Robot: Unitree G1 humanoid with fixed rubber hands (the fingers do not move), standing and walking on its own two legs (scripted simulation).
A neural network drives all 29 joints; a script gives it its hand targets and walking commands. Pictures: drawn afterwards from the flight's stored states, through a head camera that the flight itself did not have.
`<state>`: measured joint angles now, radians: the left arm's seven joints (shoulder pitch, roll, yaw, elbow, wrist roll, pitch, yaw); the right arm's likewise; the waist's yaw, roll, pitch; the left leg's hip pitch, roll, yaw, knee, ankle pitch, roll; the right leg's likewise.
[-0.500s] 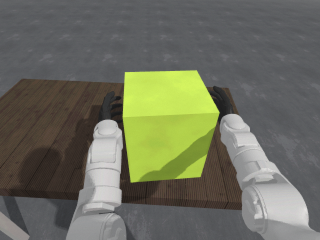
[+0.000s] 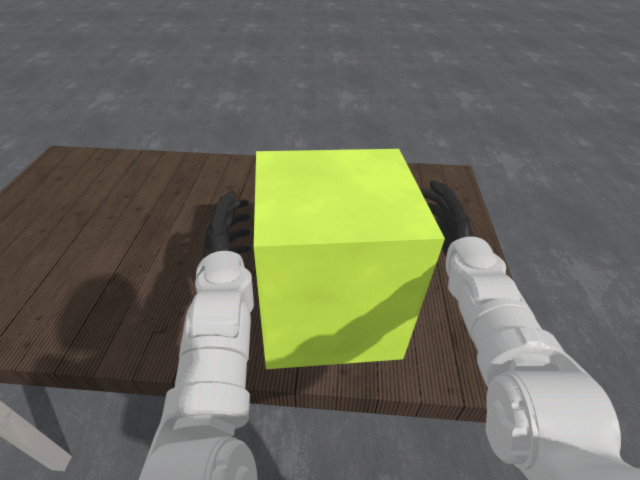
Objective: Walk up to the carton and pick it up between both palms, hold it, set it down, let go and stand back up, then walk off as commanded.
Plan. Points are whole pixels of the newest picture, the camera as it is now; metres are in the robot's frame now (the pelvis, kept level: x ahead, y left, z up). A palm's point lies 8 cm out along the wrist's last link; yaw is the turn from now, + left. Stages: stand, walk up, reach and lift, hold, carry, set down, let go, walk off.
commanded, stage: set down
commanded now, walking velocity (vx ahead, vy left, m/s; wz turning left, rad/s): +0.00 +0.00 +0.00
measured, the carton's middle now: (332, 259) +0.44 +0.02 +0.05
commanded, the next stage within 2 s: none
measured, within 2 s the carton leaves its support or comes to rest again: rests again in 0.22 s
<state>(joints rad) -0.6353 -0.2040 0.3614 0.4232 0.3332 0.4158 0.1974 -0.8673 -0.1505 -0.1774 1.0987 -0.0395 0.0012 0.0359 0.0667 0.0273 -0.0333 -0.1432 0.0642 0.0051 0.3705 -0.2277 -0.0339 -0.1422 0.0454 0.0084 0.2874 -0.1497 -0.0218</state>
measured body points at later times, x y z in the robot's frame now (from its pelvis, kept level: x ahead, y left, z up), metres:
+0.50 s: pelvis +0.01 +0.00 +0.00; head +0.01 -0.01 +0.45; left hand +0.38 +0.17 +0.11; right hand +0.45 -0.13 +0.11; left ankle -0.02 +0.14 -0.75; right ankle +0.00 -0.11 -0.75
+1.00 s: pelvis +0.01 +0.00 +0.00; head +0.01 +0.00 +0.45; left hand +0.37 +0.17 +0.10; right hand +0.44 -0.13 +0.10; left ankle -0.02 +0.14 -0.75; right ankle +0.00 -0.11 -0.75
